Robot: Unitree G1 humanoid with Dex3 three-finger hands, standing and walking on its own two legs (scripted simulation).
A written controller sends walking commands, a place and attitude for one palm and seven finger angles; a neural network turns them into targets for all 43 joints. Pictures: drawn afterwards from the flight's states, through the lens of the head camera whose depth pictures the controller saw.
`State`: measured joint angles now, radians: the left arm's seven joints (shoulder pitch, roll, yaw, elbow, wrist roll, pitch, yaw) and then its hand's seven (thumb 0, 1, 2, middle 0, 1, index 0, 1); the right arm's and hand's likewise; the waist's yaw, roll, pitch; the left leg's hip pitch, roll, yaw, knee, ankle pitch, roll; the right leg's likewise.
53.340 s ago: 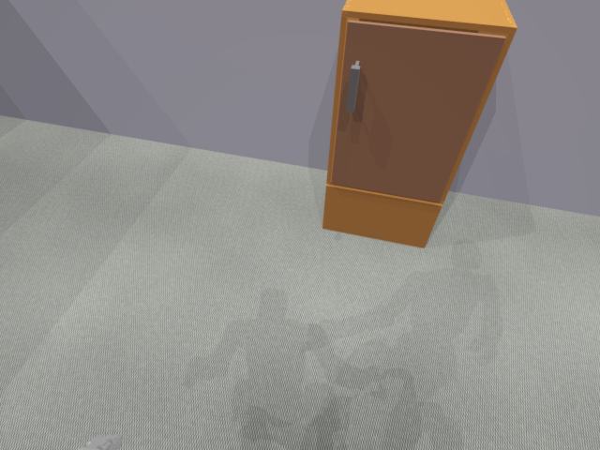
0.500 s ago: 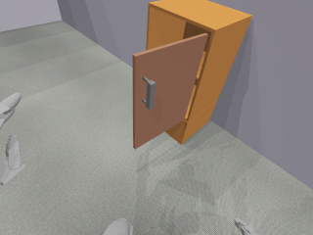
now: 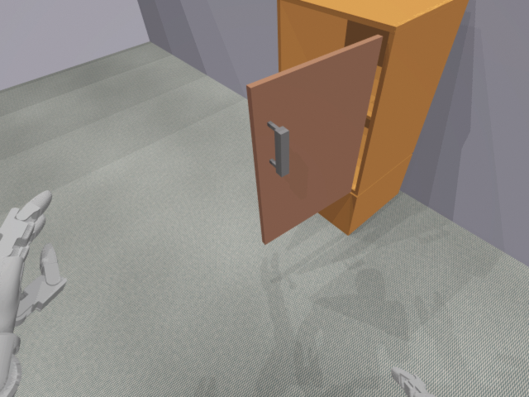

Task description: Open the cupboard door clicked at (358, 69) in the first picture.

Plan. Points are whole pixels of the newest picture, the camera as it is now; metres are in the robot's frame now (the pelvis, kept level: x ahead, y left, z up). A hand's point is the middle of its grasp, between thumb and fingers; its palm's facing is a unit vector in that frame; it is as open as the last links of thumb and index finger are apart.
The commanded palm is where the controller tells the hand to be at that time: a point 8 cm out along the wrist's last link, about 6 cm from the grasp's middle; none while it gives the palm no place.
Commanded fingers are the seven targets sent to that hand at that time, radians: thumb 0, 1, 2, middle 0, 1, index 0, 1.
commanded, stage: let the arm hang, fingers relaxed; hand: left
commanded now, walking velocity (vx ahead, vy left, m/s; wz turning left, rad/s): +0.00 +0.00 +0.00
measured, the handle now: (277, 148) +0.69 +0.02 -0.03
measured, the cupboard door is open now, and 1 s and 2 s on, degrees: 85 85 85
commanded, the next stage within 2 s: look to check the result in 1.04 s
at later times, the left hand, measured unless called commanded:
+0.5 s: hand out of the picture +0.03 +0.21 -0.14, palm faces +0.03 -0.97 -0.26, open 7.2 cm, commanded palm none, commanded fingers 0.00 0.90 0.90 -0.20 -0.30 -0.20 -0.30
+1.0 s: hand out of the picture +0.02 +0.19 -0.15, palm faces +0.03 -0.98 -0.19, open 7.3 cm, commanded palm none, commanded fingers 0.00 0.90 0.90 -0.20 -0.30 -0.20 -0.30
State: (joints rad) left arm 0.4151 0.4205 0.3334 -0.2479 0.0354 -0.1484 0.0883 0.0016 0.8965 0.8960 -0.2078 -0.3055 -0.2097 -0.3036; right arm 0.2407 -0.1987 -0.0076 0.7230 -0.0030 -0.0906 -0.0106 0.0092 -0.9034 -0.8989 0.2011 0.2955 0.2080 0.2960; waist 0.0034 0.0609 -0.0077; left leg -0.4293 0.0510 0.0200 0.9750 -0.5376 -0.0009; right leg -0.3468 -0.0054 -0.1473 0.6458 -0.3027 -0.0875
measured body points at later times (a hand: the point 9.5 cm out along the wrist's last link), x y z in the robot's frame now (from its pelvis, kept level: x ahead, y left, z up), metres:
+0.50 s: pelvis +0.01 +0.01 +0.02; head +0.03 -0.01 +0.47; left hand +0.03 +0.26 -0.12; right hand +0.03 -0.21 -0.15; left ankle +0.03 +0.14 -0.72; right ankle +0.03 -0.07 -0.72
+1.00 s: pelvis +0.02 +0.02 +0.02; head +0.03 +0.01 +0.47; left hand +0.02 +0.24 -0.13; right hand +0.00 -0.18 -0.15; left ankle +0.03 +0.14 -0.72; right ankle +0.03 -0.07 -0.72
